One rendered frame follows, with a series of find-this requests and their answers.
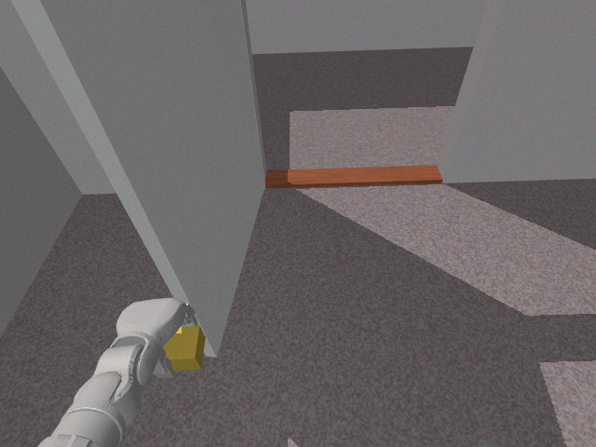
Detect left robot hand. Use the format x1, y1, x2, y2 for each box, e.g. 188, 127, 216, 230
116, 298, 198, 379

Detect left robot arm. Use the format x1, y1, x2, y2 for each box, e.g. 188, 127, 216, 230
38, 331, 160, 447

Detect small box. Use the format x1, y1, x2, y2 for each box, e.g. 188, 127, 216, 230
163, 326, 206, 371

